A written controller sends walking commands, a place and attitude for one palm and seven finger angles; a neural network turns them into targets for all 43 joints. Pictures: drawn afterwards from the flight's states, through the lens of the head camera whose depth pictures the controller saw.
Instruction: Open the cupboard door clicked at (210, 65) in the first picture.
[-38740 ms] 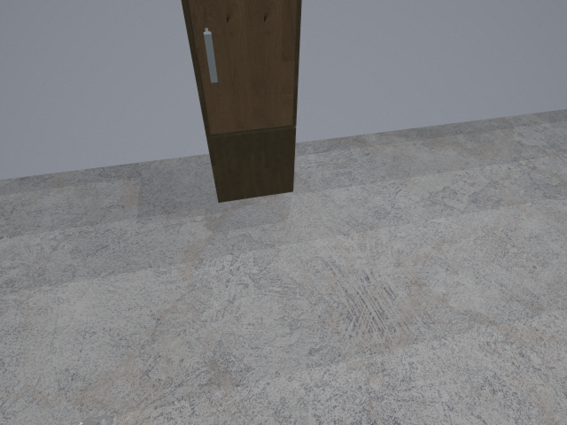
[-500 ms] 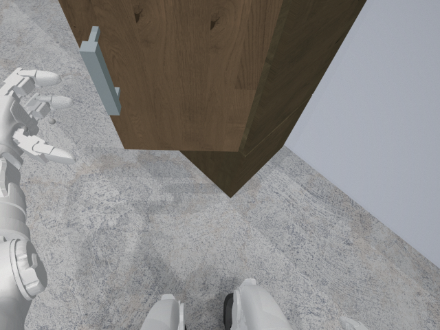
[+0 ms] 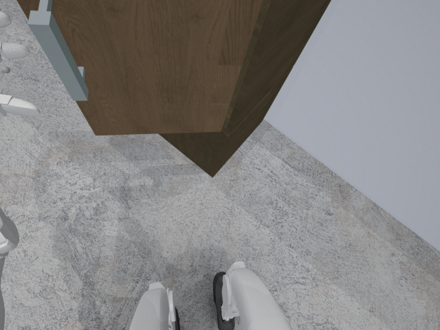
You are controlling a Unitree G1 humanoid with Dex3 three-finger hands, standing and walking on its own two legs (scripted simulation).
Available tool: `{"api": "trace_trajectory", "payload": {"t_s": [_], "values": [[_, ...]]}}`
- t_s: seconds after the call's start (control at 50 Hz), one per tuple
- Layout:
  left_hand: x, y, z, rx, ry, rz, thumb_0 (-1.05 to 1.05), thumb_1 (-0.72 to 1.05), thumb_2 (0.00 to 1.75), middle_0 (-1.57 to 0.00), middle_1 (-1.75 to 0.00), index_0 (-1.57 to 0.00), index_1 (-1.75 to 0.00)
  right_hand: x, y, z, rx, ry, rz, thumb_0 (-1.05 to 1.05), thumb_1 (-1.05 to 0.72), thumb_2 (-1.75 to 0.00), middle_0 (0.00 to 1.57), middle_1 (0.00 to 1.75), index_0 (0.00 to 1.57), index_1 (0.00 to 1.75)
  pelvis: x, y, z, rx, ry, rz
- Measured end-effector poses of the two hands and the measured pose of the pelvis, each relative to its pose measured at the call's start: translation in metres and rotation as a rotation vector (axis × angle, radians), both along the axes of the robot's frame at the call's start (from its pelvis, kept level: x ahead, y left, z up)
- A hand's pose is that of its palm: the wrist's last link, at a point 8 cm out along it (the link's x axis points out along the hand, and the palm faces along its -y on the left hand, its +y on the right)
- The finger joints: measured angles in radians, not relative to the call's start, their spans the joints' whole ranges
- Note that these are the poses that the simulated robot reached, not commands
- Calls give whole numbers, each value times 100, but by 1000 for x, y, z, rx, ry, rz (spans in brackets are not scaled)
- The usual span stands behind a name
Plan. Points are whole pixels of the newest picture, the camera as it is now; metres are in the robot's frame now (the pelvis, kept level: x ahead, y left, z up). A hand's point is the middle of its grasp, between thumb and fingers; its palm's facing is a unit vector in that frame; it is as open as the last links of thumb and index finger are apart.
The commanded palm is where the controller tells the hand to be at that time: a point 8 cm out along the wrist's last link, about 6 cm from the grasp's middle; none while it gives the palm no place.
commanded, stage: move the hooked fingers beside the handle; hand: left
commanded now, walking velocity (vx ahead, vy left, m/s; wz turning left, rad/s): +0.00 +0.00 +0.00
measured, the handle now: (65, 52) +0.56 +0.20 +0.07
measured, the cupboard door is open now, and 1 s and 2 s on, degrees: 45 45 45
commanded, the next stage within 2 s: slide the fingers in behind the handle in 0.80 s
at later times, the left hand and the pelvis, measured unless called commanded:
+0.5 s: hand (9, 72) +0.51 +0.27 +0.08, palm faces -0.01 -1.00 -0.02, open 14.0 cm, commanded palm +0.50 +0.30 +0.07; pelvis +0.01 +0.01 +0.01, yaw +0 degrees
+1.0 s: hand (11, 77) +0.51 +0.27 +0.08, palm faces +0.00 -1.00 -0.03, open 14.0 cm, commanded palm +0.50 +0.30 +0.07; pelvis +0.00 -0.01 +0.00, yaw +0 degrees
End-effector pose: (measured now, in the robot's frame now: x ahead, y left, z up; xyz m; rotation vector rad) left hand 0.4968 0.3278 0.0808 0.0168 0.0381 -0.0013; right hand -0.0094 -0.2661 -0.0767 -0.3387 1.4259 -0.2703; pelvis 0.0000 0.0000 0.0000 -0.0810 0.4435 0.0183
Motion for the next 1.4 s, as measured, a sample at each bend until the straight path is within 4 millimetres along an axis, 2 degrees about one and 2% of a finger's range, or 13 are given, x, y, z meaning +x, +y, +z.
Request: {"api": "trace_trajectory", "payload": {"t_s": [0.1,0.22,0.42,0.64,0.96,1.08,1.22,1.4], "values": [[10,1,-1,2,-2,-10,-1,-50,30,-30,-120,-30,-120,-5,5,1,-1,33,-14,1,-91,-90,21,30,21,30,3,3,-1,-8,16,0],[9,1,-9,0,6,-16,-1,-50,30,-30,-120,-30,-120,-4,11,4,15,44,-31,1,-91,-90,21,30,21,30,8,7,2,-12,19,-8],[-2,-1,-4,-1,-4,-4,-1,-50,30,-30,-120,-30,-120,17,16,4,39,11,-8,1,-91,-90,21,30,21,30,14,7,8,-14,-9,5],[-4,-11,-2,2,0,-4,-1,-50,30,-30,-120,-30,-120,35,7,0,31,-49,20,0,-91,-90,21,30,21,30,11,2,7,-5,-19,7],[-12,-6,-2,15,4,3,-1,-50,30,-30,-120,-30,-120,15,-5,-3,19,-21,14,1,-91,-90,21,30,21,30,1,-7,2,1,-14,4],[-8,-13,-5,4,-5,-8,-1,-50,30,-30,-120,-30,-120,9,-7,-4,12,-9,17,1,-91,-90,21,30,21,30,-2,-7,-1,-1,-6,8],[3,-26,-9,-3,-6,-12,-1,-50,30,-30,-120,-30,-121,5,-4,-6,14,-3,10,1,-91,-90,21,30,21,30,-3,-5,-3,-1,4,7],[4,-26,-9,4,-5,11,-1,-50,30,-30,-120,-31,-124,4,7,-7,45,18,5,1,-91,-90,21,30,21,30,2,-2,0,-3,5,11]]}}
